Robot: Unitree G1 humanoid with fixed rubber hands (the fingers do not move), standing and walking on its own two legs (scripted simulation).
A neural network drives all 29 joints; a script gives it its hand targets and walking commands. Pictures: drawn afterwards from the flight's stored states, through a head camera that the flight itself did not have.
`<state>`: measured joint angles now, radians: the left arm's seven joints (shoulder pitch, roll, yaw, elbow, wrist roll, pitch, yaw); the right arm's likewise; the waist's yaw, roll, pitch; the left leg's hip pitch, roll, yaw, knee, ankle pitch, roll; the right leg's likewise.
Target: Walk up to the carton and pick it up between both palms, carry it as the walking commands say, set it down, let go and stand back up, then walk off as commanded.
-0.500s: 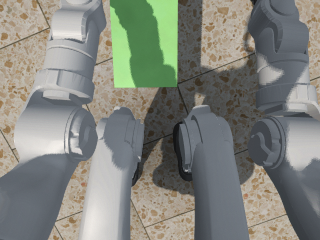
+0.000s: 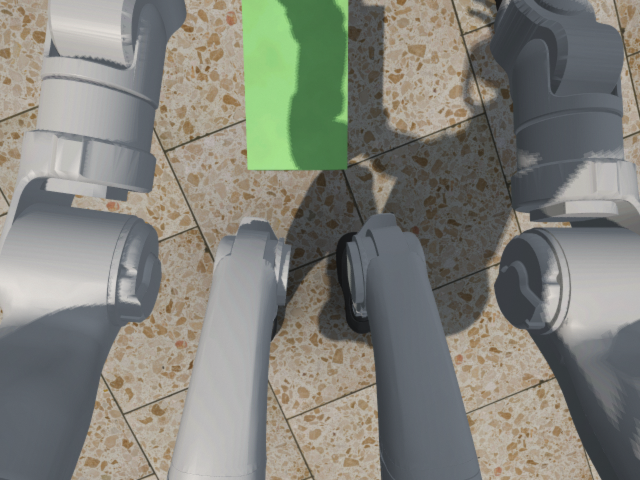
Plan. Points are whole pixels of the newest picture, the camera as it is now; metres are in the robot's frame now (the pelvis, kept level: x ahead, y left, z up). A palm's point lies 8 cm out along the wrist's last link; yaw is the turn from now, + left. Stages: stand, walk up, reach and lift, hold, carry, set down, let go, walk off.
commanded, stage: set down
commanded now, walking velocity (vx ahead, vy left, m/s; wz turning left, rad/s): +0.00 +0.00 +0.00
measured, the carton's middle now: (295, 94) +0.52 +0.02 -0.41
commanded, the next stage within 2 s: let go in 0.46 s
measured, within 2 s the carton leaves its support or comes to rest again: neither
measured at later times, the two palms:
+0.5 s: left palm out of the picture +0.57 +0.13 +0.04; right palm out of the picture +0.55 -0.19 +0.03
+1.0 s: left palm out of the picture +0.37 +0.17 +0.13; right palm out of the picture +0.34 -0.24 +0.13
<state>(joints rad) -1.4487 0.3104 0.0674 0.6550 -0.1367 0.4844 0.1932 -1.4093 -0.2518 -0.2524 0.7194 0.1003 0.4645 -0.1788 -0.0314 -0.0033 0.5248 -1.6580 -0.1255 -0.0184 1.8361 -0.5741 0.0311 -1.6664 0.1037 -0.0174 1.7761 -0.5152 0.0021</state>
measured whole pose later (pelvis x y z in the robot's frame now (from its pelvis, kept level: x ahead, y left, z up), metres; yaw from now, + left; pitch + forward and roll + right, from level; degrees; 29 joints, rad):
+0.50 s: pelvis +0.01 -0.01 +0.12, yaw +0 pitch +22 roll -1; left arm -1.33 0.29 0.07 0.64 -0.14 0.43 0.19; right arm -1.28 -0.25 -0.25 0.65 0.10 0.39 -0.14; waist -0.03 0.01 0.51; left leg -1.29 -0.11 -0.05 1.35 -0.43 0.03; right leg -1.30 0.11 0.02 1.29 -0.37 0.00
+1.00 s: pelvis +0.04 -0.01 +0.19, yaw +0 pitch +11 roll -1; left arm -0.34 0.14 0.08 0.37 -0.09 0.36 0.10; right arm -0.29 -0.24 -0.11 0.36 0.07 0.35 -0.01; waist -0.03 0.01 0.20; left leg -0.84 -0.09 -0.06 1.04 -0.39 0.03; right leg -0.86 0.11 0.05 1.00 -0.33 -0.01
